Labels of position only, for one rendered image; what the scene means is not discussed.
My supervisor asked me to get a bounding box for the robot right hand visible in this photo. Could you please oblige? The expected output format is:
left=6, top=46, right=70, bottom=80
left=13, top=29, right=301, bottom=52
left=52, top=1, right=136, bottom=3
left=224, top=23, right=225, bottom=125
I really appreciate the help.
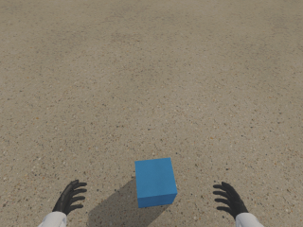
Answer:
left=212, top=182, right=249, bottom=220

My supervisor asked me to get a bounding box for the robot right forearm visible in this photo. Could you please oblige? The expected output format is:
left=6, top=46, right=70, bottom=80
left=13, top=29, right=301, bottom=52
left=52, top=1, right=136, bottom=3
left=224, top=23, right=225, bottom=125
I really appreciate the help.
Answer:
left=235, top=212, right=264, bottom=227

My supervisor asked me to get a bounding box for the robot left forearm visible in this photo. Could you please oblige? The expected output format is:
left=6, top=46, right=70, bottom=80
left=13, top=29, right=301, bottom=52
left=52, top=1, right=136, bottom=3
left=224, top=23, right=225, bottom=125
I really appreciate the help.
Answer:
left=38, top=211, right=67, bottom=227

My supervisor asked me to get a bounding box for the carton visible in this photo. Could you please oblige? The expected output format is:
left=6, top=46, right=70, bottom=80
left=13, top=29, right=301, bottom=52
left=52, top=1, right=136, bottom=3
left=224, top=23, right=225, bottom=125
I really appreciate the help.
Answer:
left=134, top=157, right=178, bottom=208

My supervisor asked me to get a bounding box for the robot left hand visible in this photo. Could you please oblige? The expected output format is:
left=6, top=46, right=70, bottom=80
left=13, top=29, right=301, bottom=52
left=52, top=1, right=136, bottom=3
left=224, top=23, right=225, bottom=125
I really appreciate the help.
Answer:
left=52, top=179, right=87, bottom=216

